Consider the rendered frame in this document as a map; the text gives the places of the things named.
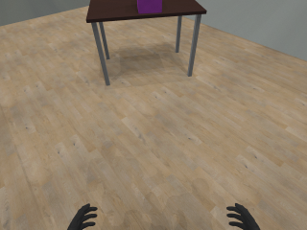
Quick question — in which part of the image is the carton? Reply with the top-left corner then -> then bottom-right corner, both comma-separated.
137,0 -> 162,14

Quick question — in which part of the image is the left robot hand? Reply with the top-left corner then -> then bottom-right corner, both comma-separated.
67,203 -> 98,230

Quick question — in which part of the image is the table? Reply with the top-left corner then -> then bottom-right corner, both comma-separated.
85,0 -> 207,86

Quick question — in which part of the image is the right robot hand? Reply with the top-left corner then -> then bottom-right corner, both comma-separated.
226,203 -> 261,230

